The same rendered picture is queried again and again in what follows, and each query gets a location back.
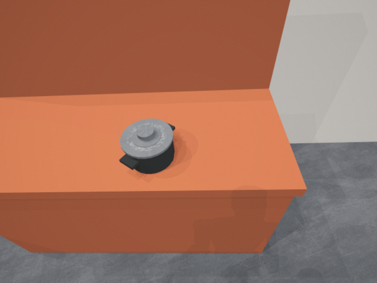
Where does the pot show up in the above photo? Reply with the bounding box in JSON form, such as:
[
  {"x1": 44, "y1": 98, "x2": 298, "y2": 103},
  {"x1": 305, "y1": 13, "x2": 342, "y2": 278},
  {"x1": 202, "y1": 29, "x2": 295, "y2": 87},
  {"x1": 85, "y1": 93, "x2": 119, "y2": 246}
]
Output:
[{"x1": 119, "y1": 124, "x2": 175, "y2": 174}]

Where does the knob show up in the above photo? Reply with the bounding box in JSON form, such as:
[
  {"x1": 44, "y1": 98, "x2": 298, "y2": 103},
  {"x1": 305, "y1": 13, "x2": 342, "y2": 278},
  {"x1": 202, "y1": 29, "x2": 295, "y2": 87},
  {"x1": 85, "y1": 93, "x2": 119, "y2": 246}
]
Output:
[{"x1": 136, "y1": 125, "x2": 154, "y2": 140}]

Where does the lid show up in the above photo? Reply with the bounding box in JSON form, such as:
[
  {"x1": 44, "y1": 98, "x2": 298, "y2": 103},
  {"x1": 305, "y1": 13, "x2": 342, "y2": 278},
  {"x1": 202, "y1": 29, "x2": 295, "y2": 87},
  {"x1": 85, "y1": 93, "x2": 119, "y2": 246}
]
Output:
[{"x1": 120, "y1": 119, "x2": 173, "y2": 159}]

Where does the table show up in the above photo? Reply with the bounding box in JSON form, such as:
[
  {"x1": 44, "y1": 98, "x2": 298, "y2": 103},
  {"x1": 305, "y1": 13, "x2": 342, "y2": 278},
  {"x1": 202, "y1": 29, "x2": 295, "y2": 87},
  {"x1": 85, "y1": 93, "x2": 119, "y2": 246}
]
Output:
[{"x1": 0, "y1": 0, "x2": 307, "y2": 253}]

